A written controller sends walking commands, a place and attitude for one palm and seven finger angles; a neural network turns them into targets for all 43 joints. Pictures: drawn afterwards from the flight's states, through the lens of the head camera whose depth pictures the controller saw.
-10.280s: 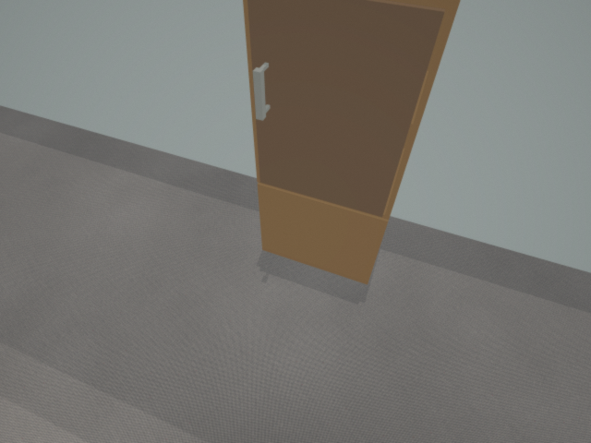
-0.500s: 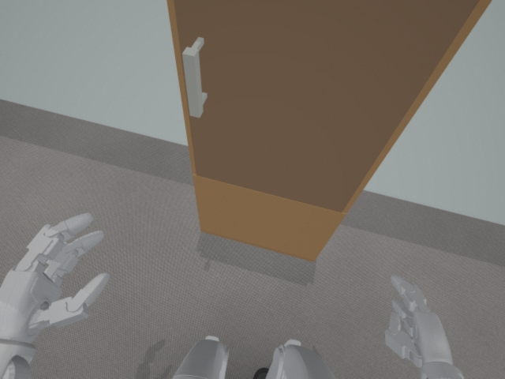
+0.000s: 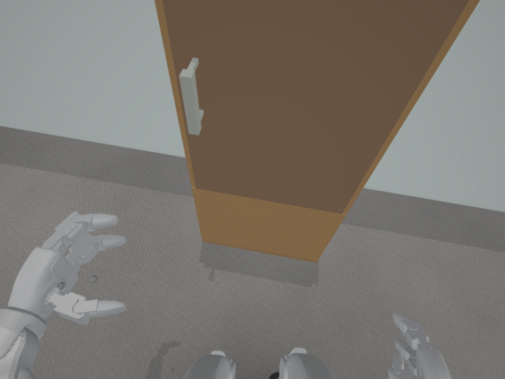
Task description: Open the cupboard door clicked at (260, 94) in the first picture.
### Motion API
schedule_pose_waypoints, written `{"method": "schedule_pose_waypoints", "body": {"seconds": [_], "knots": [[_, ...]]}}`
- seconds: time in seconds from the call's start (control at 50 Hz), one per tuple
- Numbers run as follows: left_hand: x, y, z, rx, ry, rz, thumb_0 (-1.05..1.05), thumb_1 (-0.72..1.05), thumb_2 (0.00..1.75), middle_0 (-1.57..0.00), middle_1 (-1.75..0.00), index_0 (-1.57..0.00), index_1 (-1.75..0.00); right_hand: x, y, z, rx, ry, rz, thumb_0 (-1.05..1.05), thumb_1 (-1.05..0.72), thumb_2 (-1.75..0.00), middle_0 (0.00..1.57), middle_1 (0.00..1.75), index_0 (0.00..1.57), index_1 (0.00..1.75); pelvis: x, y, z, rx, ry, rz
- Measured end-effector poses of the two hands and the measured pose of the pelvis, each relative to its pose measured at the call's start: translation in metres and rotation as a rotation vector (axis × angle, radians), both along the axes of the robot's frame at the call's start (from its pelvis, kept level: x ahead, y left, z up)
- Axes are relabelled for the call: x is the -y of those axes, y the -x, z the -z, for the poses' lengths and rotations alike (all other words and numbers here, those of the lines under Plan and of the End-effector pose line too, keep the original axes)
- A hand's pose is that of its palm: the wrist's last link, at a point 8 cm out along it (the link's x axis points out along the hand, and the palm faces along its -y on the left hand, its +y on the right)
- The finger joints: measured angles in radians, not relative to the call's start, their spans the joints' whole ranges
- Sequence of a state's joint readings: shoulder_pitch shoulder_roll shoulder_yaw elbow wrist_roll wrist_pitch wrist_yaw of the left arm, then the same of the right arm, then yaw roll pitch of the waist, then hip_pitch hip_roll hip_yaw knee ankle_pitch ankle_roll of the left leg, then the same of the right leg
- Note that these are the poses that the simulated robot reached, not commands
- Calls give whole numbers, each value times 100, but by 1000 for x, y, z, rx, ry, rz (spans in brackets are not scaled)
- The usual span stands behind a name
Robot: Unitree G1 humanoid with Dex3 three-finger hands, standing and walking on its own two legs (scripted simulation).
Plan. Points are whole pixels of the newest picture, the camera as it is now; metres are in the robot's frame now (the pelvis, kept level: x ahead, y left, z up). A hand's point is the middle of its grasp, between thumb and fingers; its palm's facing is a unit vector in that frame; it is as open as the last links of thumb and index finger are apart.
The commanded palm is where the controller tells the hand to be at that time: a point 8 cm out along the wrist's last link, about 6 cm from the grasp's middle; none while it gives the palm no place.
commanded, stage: raise the hand with hooked fingers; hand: left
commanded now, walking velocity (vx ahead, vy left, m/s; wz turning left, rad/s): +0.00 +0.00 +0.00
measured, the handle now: (194, 97) +0.58 +0.15 +0.08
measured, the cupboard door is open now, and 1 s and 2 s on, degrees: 0 0 0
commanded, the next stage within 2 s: move the hooked fingers beside the handle in 1.06 s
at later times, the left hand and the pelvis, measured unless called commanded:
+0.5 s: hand (46, 222) +0.30 +0.30 +0.09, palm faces -0.07 -1.00 -0.07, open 13.9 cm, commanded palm +0.27 +0.34 +0.10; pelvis +0.02 +0.03 +0.02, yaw +0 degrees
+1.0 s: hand (62, 226) +0.29 +0.28 +0.09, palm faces -0.10 -0.99 -0.06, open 14.0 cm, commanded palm +0.27 +0.33 +0.10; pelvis +0.01 +0.01 +0.02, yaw +0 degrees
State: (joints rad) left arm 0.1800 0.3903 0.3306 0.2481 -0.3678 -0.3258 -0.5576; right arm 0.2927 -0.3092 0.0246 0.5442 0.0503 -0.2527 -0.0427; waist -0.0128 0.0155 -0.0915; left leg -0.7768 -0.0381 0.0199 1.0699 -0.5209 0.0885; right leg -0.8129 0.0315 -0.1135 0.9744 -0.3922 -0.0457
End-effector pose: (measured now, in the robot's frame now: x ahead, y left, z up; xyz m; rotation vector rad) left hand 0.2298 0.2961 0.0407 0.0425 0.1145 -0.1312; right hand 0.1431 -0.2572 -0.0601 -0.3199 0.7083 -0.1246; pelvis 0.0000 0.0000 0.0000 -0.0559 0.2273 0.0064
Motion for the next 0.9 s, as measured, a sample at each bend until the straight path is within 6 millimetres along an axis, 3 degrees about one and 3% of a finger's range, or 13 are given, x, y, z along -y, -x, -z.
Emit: {"method": "schedule_pose_waypoints", "body": {"seconds": [0.08,0.18,0.26,0.36,0.52,0.64,0.9], "knots": [[-6,-8,-16,59,-16,7,-1,-21,42,-28,-102,-28,-101,-13,-14,-13,51,6,-15,1,-90,-90,20,30,20,30,-8,-3,-4,16,5,2],[-31,-18,-41,139,-28,-56,-1,-32,37,-29,-109,-30,-109,-34,-30,-21,85,-17,-50,1,-90,-90,20,30,20,30,-16,-7,-8,28,10,-7],[-45,-25,-38,69,-15,-65,-1,-41,34,-29,-114,-30,-114,-46,-38,-21,88,-40,-67,1,-90,-90,20,30,20,30,-21,-9,-10,28,13,-11],[-45,-32,-35,20,-10,-24,-1,-46,32,-29,-118,-30,-117,-53,-40,-20,75,-44,-72,1,-90,-90,20,30,20,30,-27,-12,-13,33,14,-6],[-60,-52,-59,116,-19,-57,-2,-49,30,-30,-120,-31,-119,-46,-29,-18,12,-23,-47,1,-90,-90,20,30,20,30,-26,-16,-17,37,11,-4],[-62,-63,-58,56,-5,-32,-2,-50,30,-30,-120,-30,-120,-34,-18,-19,-20,-14,-11,1,-90,-90,20,30,20,30,-24,-17,-20,31,11,-2],[-43,-53,-52,78,7,-39,-2,-50,30,-30,-120,-30,-120,-19,-11,-24,-14,-10,-8,1,-90,-90,20,30,20,30,-11,-11,-21,36,5,3]]}}
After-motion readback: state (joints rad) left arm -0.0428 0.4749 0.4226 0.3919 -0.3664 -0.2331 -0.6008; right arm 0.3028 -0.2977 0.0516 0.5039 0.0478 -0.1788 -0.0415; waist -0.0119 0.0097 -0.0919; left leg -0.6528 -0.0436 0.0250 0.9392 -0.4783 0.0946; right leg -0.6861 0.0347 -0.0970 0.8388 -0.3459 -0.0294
